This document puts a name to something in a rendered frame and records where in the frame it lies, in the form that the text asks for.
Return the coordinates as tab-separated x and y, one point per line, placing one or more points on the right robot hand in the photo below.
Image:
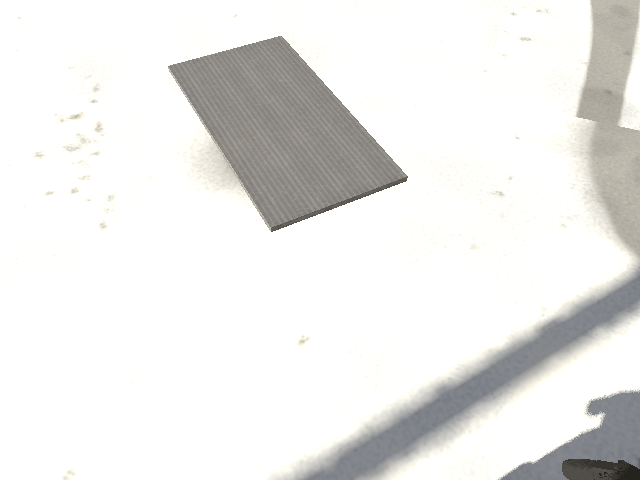
586	469

